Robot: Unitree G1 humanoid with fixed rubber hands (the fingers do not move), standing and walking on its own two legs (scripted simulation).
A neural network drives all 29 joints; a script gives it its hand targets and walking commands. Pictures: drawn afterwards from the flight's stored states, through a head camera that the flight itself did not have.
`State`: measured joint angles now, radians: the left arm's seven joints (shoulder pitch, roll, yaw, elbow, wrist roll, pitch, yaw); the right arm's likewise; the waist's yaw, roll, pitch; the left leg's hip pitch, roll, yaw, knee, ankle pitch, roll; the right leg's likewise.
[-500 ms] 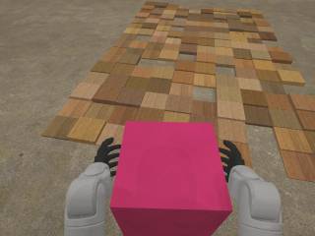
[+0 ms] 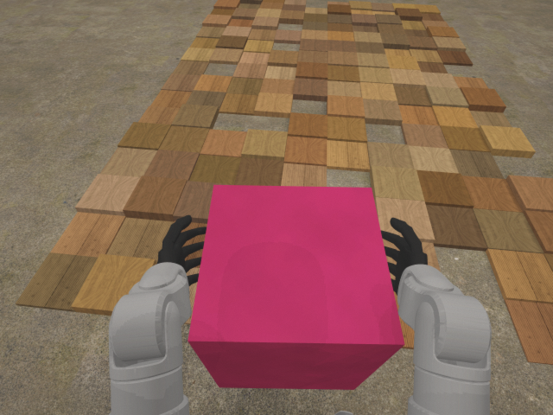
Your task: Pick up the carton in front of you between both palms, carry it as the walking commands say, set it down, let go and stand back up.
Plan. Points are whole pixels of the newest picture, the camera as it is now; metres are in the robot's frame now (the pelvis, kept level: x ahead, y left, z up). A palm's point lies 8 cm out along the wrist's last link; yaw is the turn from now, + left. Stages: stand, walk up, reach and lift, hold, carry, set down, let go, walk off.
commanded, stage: carry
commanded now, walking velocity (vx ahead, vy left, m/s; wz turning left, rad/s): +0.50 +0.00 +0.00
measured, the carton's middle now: (289, 295) +0.29 +0.00 +0.03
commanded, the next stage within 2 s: none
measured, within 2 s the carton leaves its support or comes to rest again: neither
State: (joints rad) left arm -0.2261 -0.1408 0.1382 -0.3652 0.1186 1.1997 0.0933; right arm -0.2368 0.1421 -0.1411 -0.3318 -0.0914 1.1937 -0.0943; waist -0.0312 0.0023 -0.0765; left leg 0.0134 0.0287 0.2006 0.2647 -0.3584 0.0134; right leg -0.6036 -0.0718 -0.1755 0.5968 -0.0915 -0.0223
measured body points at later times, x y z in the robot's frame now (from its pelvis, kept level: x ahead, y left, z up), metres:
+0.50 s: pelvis +0.32 -0.01 -0.01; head +0.38 -0.01 +0.44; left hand +0.70 +0.15 +0.11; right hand +0.71 -0.15 +0.10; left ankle +0.43 +0.10 -0.70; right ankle +0.20 -0.09 -0.74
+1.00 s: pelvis +0.68 -0.03 +0.00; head +0.77 -0.02 +0.45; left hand +1.06 +0.16 +0.12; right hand +1.09 -0.14 +0.12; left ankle +0.53 +0.09 -0.58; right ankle +0.76 -0.08 -0.71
